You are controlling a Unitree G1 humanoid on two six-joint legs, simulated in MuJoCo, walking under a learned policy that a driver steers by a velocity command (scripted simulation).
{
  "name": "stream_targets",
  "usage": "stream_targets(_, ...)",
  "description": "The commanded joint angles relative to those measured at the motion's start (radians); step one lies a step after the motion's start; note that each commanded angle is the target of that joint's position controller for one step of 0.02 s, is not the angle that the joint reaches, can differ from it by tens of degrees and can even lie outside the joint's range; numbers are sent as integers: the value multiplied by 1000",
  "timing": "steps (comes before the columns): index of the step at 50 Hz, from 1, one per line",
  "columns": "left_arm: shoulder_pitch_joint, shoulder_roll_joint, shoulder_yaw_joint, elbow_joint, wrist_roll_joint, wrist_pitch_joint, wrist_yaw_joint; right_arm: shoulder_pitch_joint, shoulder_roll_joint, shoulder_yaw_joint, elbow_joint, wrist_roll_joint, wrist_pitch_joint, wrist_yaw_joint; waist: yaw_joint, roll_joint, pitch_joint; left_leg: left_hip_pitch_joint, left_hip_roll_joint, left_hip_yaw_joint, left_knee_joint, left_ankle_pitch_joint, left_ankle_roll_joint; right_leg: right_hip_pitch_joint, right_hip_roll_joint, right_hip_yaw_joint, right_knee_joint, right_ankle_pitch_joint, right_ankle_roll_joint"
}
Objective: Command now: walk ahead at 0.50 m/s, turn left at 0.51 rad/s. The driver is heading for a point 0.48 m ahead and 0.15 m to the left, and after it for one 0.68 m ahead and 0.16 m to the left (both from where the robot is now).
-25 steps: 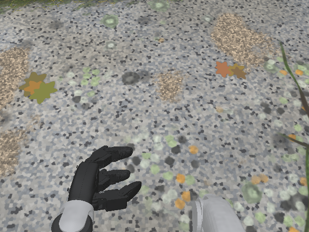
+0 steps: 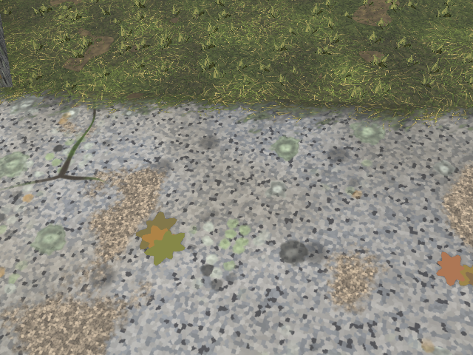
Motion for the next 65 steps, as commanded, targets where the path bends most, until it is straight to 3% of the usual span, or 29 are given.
stream_targets(1, 21, 167, 36, -52, -1, 10, 36, 11, -59, -14, -47, -9, 4, 10, -50, -184, -10, 154, -34, 49, -150, -106, 24, 120, -241, 7, 62, 1180, 55)
stream_targets(4, 27, 205, 55, -69, 14, 55, 48, 113, -110, -32, -19, -12, 14, -4, -96, -192, -47, 258, -74, 54, -201, -316, 77, 189, -291, 10, 293, 1329, 35)
stream_targets(6, -28, 237, 68, -98, 13, 73, 27, 284, -154, -62, 27, -20, -4, -22, -203, -94, -90, 530, -87, -25, -348, -381, 136, -5, -268, 20, 667, 1071, 7)
stream_targets(7, -86, 172, 54, -140, 12, 67, 13, 319, -199, -77, 34, -21, -13, -33, -208, 24, -100, 720, 73, -255, -327, -413, 191, -301, -172, 52, 946, 460, 1)
stream_targets(8, -141, 109, 43, -246, 2, 54, -6, 282, -277, -92, 25, -17, -8, -31, -134, 220, -102, 932, 279, -825, -447, -404, 393, -784, 84, 171, 1264, -202, 59)
stream_targets(9, -197, 141, 40, -267, 16, 28, -20, 289, -251, -88, 3, 5, -12, -35, -157, 39, -69, 875, 327, -847, -553, -410, 398, -885, 1, 354, 1271, -116, 54)
stream_targets(11, -195, 177, 44, -264, -5, 0, -29, 227, -168, -60, 1, 5, -29, -44, -66, -129, 38, 671, 277, -658, -593, -245, 299, -814, -68, 360, 1108, 29, 58)
stream_targets(14, -178, 159, 35, -261, 38, 54, -36, 206, -160, -40, -8, 10, -73, -51, -16, -114, 33, 550, 169, -490, -596, -15, 224, -711, -105, 345, 946, 35, 100)
stream_targets(16, -227, 136, 21, -285, 40, 74, -44, 256, -196, -43, 5, 6, -86, -47, -31, -62, 31, 531, 133, -434, -593, 123, 203, -718, -106, 306, 840, 75, 115)
stream_targets(20, -416, 107, -4, -345, 31, 84, -57, 351, -200, -39, 26, 5, -76, -40, -114, 25, 32, 566, 68, -385, -548, 222, 124, -715, -69, 263, 563, 259, 115)
stream_targets(25, -535, 140, -6, -395, 13, 69, -54, 384, -238, -43, 23, -3, -66, -52, -157, 59, 6, 699, 115, -459, -471, 268, 98, -676, -23, 278, 379, 310, 89)
stream_targets(28, -355, 202, 20, -352, 13, 57, -39, 288, -276, -51, -9, -5, -73, -55, -53, 70, -61, 671, 112, -476, -312, 448, 39, -397, 28, 290, 284, 218, 46)
stream_targets(29, -216, 227, 33, -317, 16, 47, -28, 256, -281, -52, -17, 1, -77, -47, 26, 34, -128, 627, 67, -439, -144, 447, 14, -219, 17, 287, 221, 251, 23)
stream_targets(30, -62, 283, 50, -302, 41, 38, -11, 259, -219, -36, -45, 10, -82, -38, 82, -25, -255, 484, 17, -404, 106, 185, -7, 23, -153, 443, 219, 112, -18)
stream_targets(31, -31, 373, 67, -307, 74, 41, -8, 377, -107, -12, -74, 42, -76, -43, 21, -277, -380, 179, -128, -282, 410, -573, -42, 276, -455, 877, 161, 64, -125)
stream_targets(32, -81, 335, 68, -314, 49, 56, -17, 390, -194, -18, -66, 7, -63, -49, -1, -269, -381, 70, -77, -270, 546, -576, -38, 204, -461, 1093, 66, -103, -176)
stream_targets(34, -201, 174, 27, -317, 32, 60, -24, 270, -199, -20, -65, -17, -47, -36, -29, -75, -127, 66, 9, -238, 512, -411, -48, -71, -355, 783, 19, -138, -128)
stream_targets(35, -200, 159, 21, -301, 29, 56, -25, 250, -189, -19, -68, -20, -39, -23, -40, -91, -86, 90, 32, -234, 471, -394, -52, -143, -309, 665, 1, -44, -101)
stream_targets(39, -143, 180, 29, -243, 11, 20, -36, 230, -156, -11, -84, -36, 2, 11, -67, -127, -23, 101, 70, -210, 421, -358, -64, -251, -280, 455, -62, 199, -108)
stream_targets(43, -108, 201, 34, -205, 13, 12, -40, 109, -148, -5, -124, -35, 7, 19, -55, -113, 8, 6, 97, -208, 315, -239, -82, -219, -289, 334, -108, 223, -117)
stream_targets(46, -108, 204, 31, -182, 13, 18, -42, 42, -109, 13, -138, -29, -4, 23, -52, -108, 32, 100, 81, -165, 94, -158, -84, -248, -248, 200, -54, 513, -95)
stream_targets(52, -52, 259, 42, -133, -3, 52, -38, 16, -114, 13, -142, -36, -28, 13, -29, -158, -25, 313, -1, -86, -222, -204, -42, -125, -242, 148, 153, 805, -42)
stream_targets(54, -24, 242, 35, -125, -10, 64, -31, 190, -155, -2, -81, -64, -54, -4, -100, -57, -129, 586, 4, -119, -374, 21, -14, -197, -175, 100, 434, 663, 5)
stream_targets(55, 7, 171, 14, -170, 1, 67, -31, 282, -226, -13, -86, -72, -65, -18, -120, 104, -259, 821, 285, -391, -286, 512, 30, -386, -131, 80, 690, 141, 40)
stream_targets(56, 94, 119, -6, -176, -28, 88, -35, 277, -276, -22, -84, -19, -59, -32, -82, 245, -422, 946, 481, -637, -284, 855, 224, -511, -8, 193, 905, -337, 61)
stream_targets(57, 30, 173, 9, -150, -6, 115, -30, 281, -212, -12, -75, 18, -47, -40, -105, 82, -402, 872, 402, -532, -308, 730, 202, -510, -49, 294, 910, -293, 61)
stream_targets(59, -65, 144, 0, -157, -3, 119, -35, 159, -136, 19, -65, 6, -37, -53, -52, 71, -162, 664, 303, -411, -411, 496, 142, -544, -73, 302, 834, -202, 66)
stream_targets(60, -62, 149, 2, -148, 8, 127, -34, 119, -119, 27, -66, 7, -35, -59, -24, 84, -109, 574, 265, -364, -446, 456, 111, -496, -81, 302, 779, -154, 72)
stream_targets(65, -43, 117, -2, -99, 6, 159, -30, 92, -118, 28, -41, -15, -43, -53, 2, 75, -117, 439, 208, -280, -508, 205, 90, -328, -44, 284, 591, -70, 73)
